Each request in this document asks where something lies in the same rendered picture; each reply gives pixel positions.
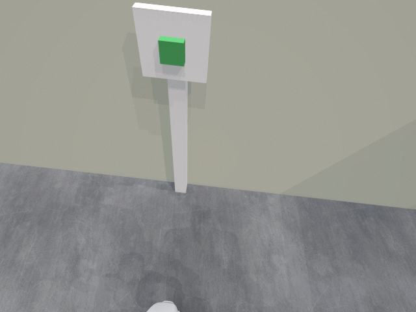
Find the button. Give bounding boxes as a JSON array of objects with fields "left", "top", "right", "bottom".
[{"left": 158, "top": 36, "right": 185, "bottom": 66}]

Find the panel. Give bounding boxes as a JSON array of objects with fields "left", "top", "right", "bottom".
[{"left": 132, "top": 3, "right": 212, "bottom": 193}]

